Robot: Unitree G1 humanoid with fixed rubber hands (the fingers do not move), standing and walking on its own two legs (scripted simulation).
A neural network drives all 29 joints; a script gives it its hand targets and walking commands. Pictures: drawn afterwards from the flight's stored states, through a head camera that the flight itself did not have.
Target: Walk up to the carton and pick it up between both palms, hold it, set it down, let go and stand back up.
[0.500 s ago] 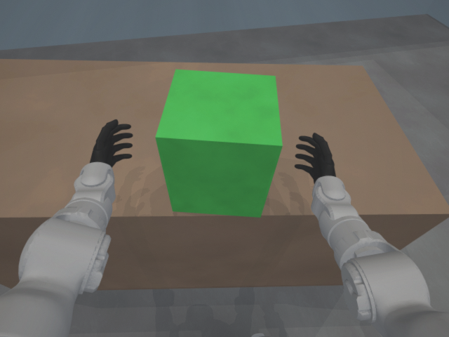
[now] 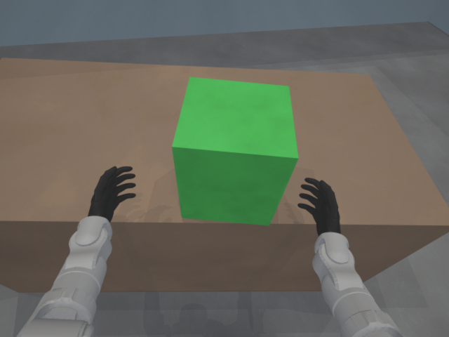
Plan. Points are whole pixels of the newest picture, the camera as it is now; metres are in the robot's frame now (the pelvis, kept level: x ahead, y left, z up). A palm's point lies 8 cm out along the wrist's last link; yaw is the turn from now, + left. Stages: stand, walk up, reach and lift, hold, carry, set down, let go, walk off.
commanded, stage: set down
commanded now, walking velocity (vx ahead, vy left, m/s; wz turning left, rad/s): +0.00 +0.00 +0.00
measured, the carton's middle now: (232, 156) +0.48 -0.04 +0.01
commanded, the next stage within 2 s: none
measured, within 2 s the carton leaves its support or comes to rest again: neither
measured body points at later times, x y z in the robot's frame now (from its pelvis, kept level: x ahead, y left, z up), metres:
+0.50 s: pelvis +0.03 +0.00 +0.01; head +0.05 +0.01 +0.46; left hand +0.28 +0.22 +0.00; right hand +0.25 -0.22 +0.02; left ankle +0.01 +0.10 -0.73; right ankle +0.03 -0.12 -0.73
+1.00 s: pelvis +0.02 -0.01 +0.01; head +0.04 +0.00 +0.46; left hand +0.23 +0.23 +0.00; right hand +0.22 -0.22 +0.02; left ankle +0.01 +0.10 -0.73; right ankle +0.03 -0.12 -0.73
